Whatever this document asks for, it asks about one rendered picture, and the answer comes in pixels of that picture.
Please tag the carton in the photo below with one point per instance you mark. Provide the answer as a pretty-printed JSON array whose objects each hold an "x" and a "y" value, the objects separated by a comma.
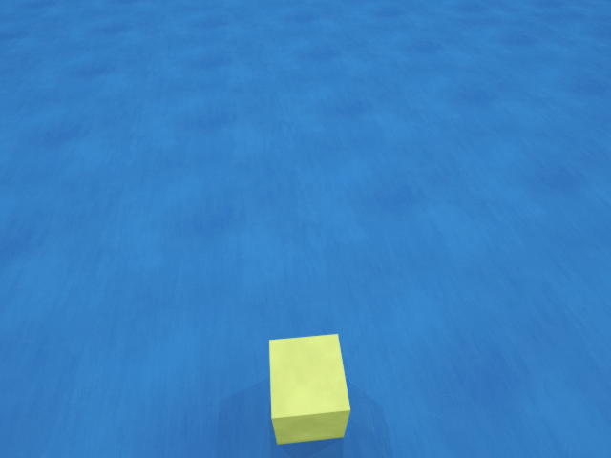
[{"x": 309, "y": 396}]

